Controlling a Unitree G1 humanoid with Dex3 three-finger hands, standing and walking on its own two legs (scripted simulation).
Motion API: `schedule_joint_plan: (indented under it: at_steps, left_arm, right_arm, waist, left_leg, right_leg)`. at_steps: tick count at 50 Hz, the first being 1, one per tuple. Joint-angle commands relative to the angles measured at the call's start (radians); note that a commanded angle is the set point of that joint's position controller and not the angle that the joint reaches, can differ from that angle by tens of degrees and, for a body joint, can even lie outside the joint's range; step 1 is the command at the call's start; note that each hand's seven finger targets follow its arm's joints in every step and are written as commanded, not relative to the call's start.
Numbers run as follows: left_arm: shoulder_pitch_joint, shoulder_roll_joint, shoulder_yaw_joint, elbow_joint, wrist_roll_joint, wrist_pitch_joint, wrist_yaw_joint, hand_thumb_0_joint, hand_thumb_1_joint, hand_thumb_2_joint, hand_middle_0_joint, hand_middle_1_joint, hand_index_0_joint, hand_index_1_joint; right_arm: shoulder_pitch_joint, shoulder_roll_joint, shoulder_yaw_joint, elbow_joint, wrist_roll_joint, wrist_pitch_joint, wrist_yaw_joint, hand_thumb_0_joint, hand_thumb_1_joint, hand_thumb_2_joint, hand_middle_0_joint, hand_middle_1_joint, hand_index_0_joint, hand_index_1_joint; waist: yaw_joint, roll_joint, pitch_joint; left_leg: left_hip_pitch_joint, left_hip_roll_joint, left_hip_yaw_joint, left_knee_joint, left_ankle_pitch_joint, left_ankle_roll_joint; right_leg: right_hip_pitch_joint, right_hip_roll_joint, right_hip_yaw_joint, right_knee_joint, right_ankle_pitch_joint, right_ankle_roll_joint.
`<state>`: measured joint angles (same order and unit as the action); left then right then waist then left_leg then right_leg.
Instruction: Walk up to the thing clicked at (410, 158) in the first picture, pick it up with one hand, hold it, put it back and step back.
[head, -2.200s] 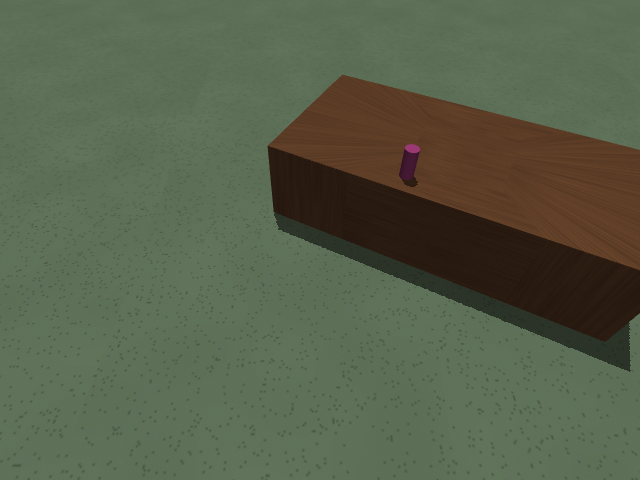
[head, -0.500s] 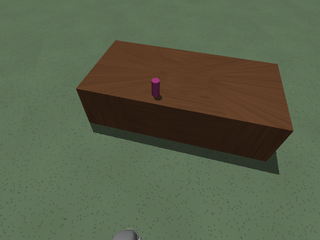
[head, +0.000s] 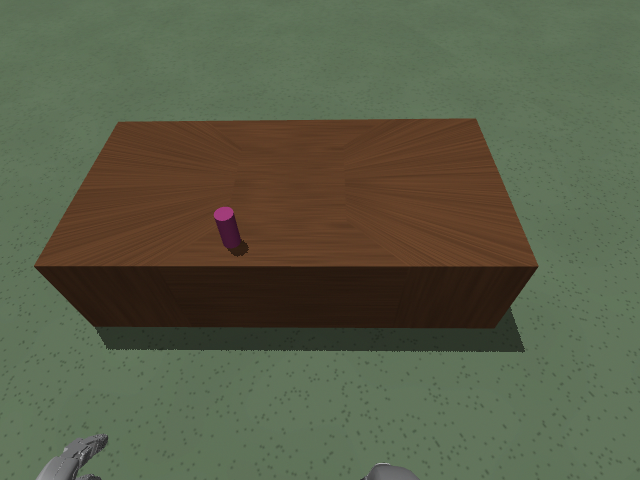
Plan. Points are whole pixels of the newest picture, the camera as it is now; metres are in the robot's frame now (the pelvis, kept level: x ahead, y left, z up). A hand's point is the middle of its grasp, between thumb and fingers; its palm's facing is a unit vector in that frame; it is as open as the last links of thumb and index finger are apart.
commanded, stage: walk up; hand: left
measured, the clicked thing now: (227, 228) +0.79 +0.23 -0.33
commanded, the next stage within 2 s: none
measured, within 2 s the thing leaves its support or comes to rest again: neither
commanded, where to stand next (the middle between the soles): +0.38 +0.04 m, yaw -2 degrees
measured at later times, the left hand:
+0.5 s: hand (104, 439) +0.22 +0.31 -0.14, palm faces -0.10 -0.93 -0.36, open 7.4 cm
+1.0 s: hand (150, 312) +0.41 +0.28 -0.11, palm faces -0.08 -0.89 -0.44, open 7.4 cm
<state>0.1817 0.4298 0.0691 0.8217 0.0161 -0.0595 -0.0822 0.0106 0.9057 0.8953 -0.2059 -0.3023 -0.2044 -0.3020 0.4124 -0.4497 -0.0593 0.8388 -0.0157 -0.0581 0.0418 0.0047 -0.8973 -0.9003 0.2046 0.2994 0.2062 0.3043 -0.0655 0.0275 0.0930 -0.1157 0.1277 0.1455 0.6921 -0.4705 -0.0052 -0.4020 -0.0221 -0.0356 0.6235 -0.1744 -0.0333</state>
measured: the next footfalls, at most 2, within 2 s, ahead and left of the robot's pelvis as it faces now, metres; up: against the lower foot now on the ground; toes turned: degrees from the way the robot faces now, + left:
left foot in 0.38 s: +0.30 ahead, +0.15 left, +0.00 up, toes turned +3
right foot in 0.76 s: +0.39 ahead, -0.11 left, +0.00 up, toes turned -4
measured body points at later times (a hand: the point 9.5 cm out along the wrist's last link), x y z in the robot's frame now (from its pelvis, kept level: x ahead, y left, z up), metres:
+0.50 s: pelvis +0.18 +0.03 +0.01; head +0.20 +0.05 +0.45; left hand +0.23 +0.36 -0.12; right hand +0.26 -0.30 -0.08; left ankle +0.26 +0.14 -0.72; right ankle +0.13 -0.10 -0.66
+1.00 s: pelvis +0.31 +0.01 +0.01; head +0.34 -0.02 +0.45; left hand +0.41 +0.32 -0.08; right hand +0.37 -0.30 -0.13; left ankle +0.34 +0.16 -0.69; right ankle +0.35 -0.11 -0.72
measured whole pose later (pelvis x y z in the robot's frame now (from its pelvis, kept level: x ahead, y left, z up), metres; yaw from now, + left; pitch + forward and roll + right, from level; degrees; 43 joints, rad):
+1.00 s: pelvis +0.31 +0.01 +0.01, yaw -3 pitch -2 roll +1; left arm 0.21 0.38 0.01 0.86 0.02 -0.07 0.00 0.01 0.90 0.89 -0.21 -0.30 -0.21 -0.30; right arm 0.24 -0.41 -0.03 0.89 0.00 0.00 0.02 0.00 -0.90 -0.90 0.20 0.30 0.20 0.30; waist 0.02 0.06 0.11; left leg -0.41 0.04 -0.01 0.87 -0.46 0.01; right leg -0.34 -0.05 -0.05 0.65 -0.28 -0.01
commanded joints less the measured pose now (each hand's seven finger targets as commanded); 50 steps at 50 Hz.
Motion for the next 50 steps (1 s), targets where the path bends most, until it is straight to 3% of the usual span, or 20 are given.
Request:
schedule_joint_plan:
  at_steps: [1,3,6,10,14,18,19,20,21,23,26,31,36,37,38,39,40,42,45,50]
  left_arm:
    - [0.208,0.347,0.1,-0.041,-0.028,-0.029,0.043,0.0,0.9,0.9,-0.2,-0.3,-0.2,-0.3]
    - [0.14,0.29,0.083,-0.053,-0.036,-0.028,0.053,0.0,0.9,0.9,-0.2,-0.3,-0.2,-0.3]
    - [0.113,0.237,0.063,-0.06,-0.026,-0.04,0.054,0.0,0.9,0.9,-0.2,-0.3,-0.2,-0.3]
    - [0.142,0.251,0.069,-0.074,-0.012,-0.049,0.053,0.0,0.9,0.9,-0.2,-0.3,-0.2,-0.3]
    - [0.147,0.26,0.065,-0.078,-0.01,-0.05,0.049,0.0,0.9,0.9,-0.2,-0.3,-0.2,-0.3]
    - [0.108,0.235,0.043,-0.081,-0.007,-0.041,0.051,0.0,0.9,0.9,-0.2,-0.3,-0.2,-0.3]
    - [0.135,0.191,0.025,-0.085,-0.003,-0.041,0.051,0.0,0.9,0.9,-0.2,-0.3,-0.2,-0.3]
    - [0.172,0.111,0.003,-0.09,-0.017,-0.043,0.05,0.0,0.9,0.9,-0.2,-0.3,-0.2,-0.3]
    - [0.191,0.18,0.024,-0.064,-0.017,-0.035,0.066,0.0,0.9,0.9,-0.2,-0.3,-0.2,-0.3]
    - [0.174,0.237,0.029,-0.031,-0.013,-0.029,0.07,0.0,0.9,0.9,-0.2,-0.3,-0.2,-0.3]
    - [0.225,0.211,0.031,0.018,-0.019,-0.025,0.053,0.0,0.9,0.9,-0.2,-0.3,-0.2,-0.3]
    - [0.168,0.178,0.036,-0.004,-0.007,-0.022,0.037,0.0,0.9,0.9,-0.2,-0.3,-0.2,-0.3]
    - [0.193,0.149,0.035,0.031,0.002,-0.033,0.07,0.0,0.9,0.9,-0.2,-0.3,-0.2,-0.3]
    - [0.227,0.172,0.042,0.04,0.004,-0.04,0.08,0.0,0.9,0.9,-0.2,-0.3,-0.2,-0.3]
    - [0.243,0.238,0.057,0.036,0.011,-0.047,0.089,0.0,0.9,0.9,-0.2,-0.3,-0.2,-0.3]
    - [0.219,0.298,0.062,0.0,0.008,-0.054,0.094,0.0,0.9,0.9,-0.2,-0.3,-0.2,-0.3]
    - [0.196,0.328,0.065,0.003,-0.008,-0.043,0.095,0.0,0.9,0.9,-0.2,-0.3,-0.2,-0.3]
    - [0.151,0.276,0.051,-0.008,-0.016,-0.038,0.104,0.0,0.9,0.9,-0.2,-0.3,-0.2,-0.3]
    - [0.09,0.237,0.032,-0.011,-0.006,-0.034,0.109,0.0,0.9,0.9,-0.2,-0.3,-0.2,-0.3]
    - [0.021,0.221,0.023,-0.005,-0.004,-0.013,0.109,0.0,0.9,0.9,-0.2,-0.3,-0.2,-0.3]
  right_arm:
    - [-0.037,-0.216,-0.052,-0.101,0.002,-0.012,-0.027,0.0,-0.9,-0.9,0.2,0.3,0.2,0.3]
    - [-0.033,-0.197,-0.049,-0.072,0.016,-0.009,-0.023,0.0,-0.9,-0.9,0.2,0.3,0.2,0.3]
    - [0.023,-0.176,-0.049,-0.031,0.002,-0.001,-0.006,0.0,-0.9,-0.9,0.2,0.3,0.2,0.3]
    - [-0.076,-0.159,-0.055,-0.06,-0.01,0.0,0.013,0.0,-0.9,-0.9,0.2,0.3,0.2,0.3]
    - [-0.144,-0.145,-0.062,-0.078,-0.015,-0.017,0.023,0.0,-0.9,-0.9,0.2,0.3,0.2,0.3]
    - [-0.054,-0.163,-0.083,-0.038,-0.015,-0.036,0.019,0.0,-0.9,-0.9,0.2,0.3,0.2,0.3]
    - [0.035,-0.201,-0.096,-0.013,-0.02,-0.042,0.009,0.0,-0.9,-0.9,0.2,0.3,0.2,0.3]
    - [0.098,-0.286,-0.118,-0.021,-0.029,-0.051,0.0,0.0,-0.9,-0.9,0.2,0.3,0.2,0.3]
    - [0.075,-0.322,-0.118,-0.048,-0.005,-0.049,-0.001,0.0,-0.9,-0.9,0.2,0.3,0.2,0.3]
    - [-0.016,-0.266,-0.1,-0.065,0.017,-0.039,-0.004,0.0,-0.9,-0.9,0.2,0.3,0.2,0.3]
    - [-0.08,-0.219,-0.074,-0.072,0.012,-0.039,-0.01,0.0,-0.9,-0.9,0.2,0.3,0.2,0.3]
    - [-0.073,-0.241,-0.075,-0.095,0.004,-0.029,0.0,0.0,-0.9,-0.9,0.2,0.3,0.2,0.3]
    - [-0.14,-0.193,-0.048,-0.103,0.014,0.002,-0.009,0.0,-0.9,-0.9,0.2,0.3,0.2,0.3]
    - [-0.133,-0.143,-0.028,-0.105,0.021,0.006,-0.013,0.0,-0.9,-0.9,0.2,0.3,0.2,0.3]
    - [-0.099,-0.08,-0.008,-0.108,0.028,0.007,-0.017,0.0,-0.9,-0.9,0.2,0.3,0.2,0.3]
    - [-0.059,-0.053,0.009,-0.106,0.023,0.018,-0.021,0.0,-0.9,-0.9,0.2,0.3,0.2,0.3]
    - [-0.083,-0.156,-0.027,-0.081,0.015,0.035,-0.037,0.0,-0.9,-0.9,0.2,0.3,0.2,0.3]
    - [-0.083,-0.169,-0.034,-0.048,0.023,0.04,-0.044,0.0,-0.9,-0.9,0.2,0.3,0.2,0.3]
    - [-0.056,-0.15,-0.034,0.0,0.017,0.04,-0.04,0.0,-0.9,-0.9,0.2,0.3,0.2,0.3]
    - [-0.121,-0.116,-0.027,0.043,0.015,0.039,-0.038,0.0,-0.9,-0.9,0.2,0.3,0.2,0.3]
  waist:
    - [0.147,-0.191,-0.122]
    - [0.112,-0.133,-0.059]
    - [0.067,-0.176,-0.05]
    - [0.097,-0.17,-0.031]
    - [0.105,-0.162,-0.02]
    - [0.019,-0.07,-0.064]
    - [-0.029,0.048,-0.122]
    - [-0.046,0.293,-0.167]
    - [-0.028,0.234,-0.13]
    - [0.023,0.062,-0.042]
    - [0.06,0.129,-0.017]
    - [0.044,0.171,-0.027]
    - [0.098,0.08,-0.079]
    - [0.122,0.018,-0.115]
    - [0.131,-0.191,-0.145]
    - [0.103,-0.267,-0.14]
    - [0.118,-0.187,-0.116]
    - [0.106,-0.137,-0.083]
    - [0.076,-0.185,-0.115]
    - [0.074,-0.214,-0.14]
  left_leg:
    - [-0.524,-0.051,-0.163,0.537,-0.054,0.034]
    - [-0.512,-0.016,-0.195,0.489,0.048,0.042]
    - [-0.402,-0.013,-0.165,0.365,0.129,0.033]
    - [-0.415,-0.005,-0.132,0.165,0.152,0.004]
    - [-0.318,-0.022,-0.11,0.006,0.238,0.008]
    - [0.005,-0.085,-0.068,-0.135,0.25,0.03]
    - [0.151,-0.072,-0.12,-0.195,0.138,0.063]
    - [0.238,0.166,-0.507,-0.365,-0.074,0.137]
    - [0.194,0.324,-0.793,-0.481,-0.164,0.244]
    - [0.041,0.272,-0.614,-0.451,-0.051,0.258]
    - [-0.09,0.147,-0.328,-0.425,0.152,0.208]
    - [-0.12,0.149,-0.281,-0.418,0.145,0.245]
    - [-0.231,0.079,-0.163,-0.158,0.438,0.171]
    - [-0.259,0.049,-0.146,-0.063,0.394,0.134]
    - [-0.341,-0.04,-0.082,0.151,0.242,0.081]
    - [-0.45,-0.133,-0.111,0.287,-0.076,0.034]
    - [-0.442,-0.099,-0.178,0.385,-0.161,0.04]
    - [-0.479,-0.078,-0.24,0.42,-0.099,0.038]
    - [-0.376,-0.071,-0.209,0.304,-0.005,0.022]
    - [-0.189,-0.101,-0.111,0.021,0.11,0.008]
  right_leg:
    - [0.418,-0.388,0.729,-0.352,-0.293,-0.256]
    - [0.33,-0.293,0.495,-0.324,-0.139,-0.233]
    - [0.204,-0.185,0.293,-0.306,0.031,-0.179]
    - [0.164,-0.194,0.264,-0.34,-0.115,-0.206]
    - [0.108,-0.204,0.252,-0.331,-0.171,-0.189]
    - [-0.045,-0.159,0.175,-0.147,-0.174,-0.132]
    - [-0.103,-0.107,0.128,0.057,-0.066,-0.101]
    - [-0.237,0.02,0.017,0.381,-0.134,-0.029]
    - [-0.329,0.066,0.053,0.501,-0.358,-0.016]
    - [-0.294,-0.015,0.135,0.559,-0.284,-0.022]
    - [-0.161,-0.068,0.071,0.389,-0.197,0.002]
    - [-0.067,-0.066,0.006,0.162,-0.136,0.027]
    - [0.203,0.027,-0.068,-0.052,0.039,0.014]
    - [0.293,0.018,-0.024,-0.09,0.045,-0.002]
    - [0.354,-0.14,0.212,-0.193,0.018,-0.045]
    - [0.359,-0.37,0.568,-0.308,0.032,-0.154]
    - [0.291,-0.423,0.614,-0.286,0.033,-0.266]
    - [0.293,-0.349,0.445,-0.246,0.15,-0.245]
    - [0.223,-0.252,0.242,-0.191,0.281,-0.181]
    - [0.116,-0.222,0.135,-0.083,0.383,-0.162]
